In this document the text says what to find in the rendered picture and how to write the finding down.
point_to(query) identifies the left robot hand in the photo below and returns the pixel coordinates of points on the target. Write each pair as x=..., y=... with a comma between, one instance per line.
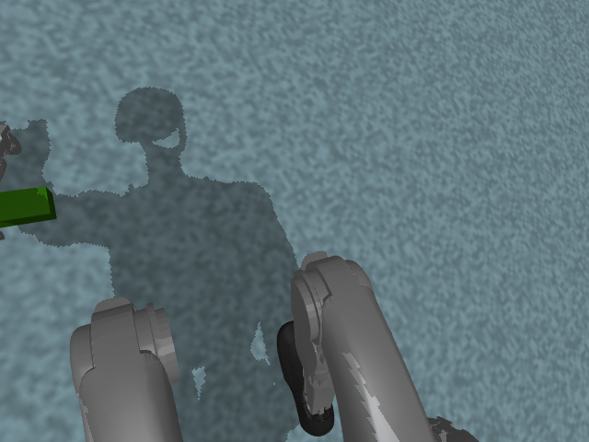
x=9, y=145

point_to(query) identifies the right robot foot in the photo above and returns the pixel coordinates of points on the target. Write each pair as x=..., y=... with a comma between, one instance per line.
x=315, y=425

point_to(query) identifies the small box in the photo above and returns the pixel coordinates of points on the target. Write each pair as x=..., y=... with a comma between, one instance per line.
x=26, y=206

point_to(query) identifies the right robot hand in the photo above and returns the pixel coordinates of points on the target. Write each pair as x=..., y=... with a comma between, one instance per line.
x=444, y=431

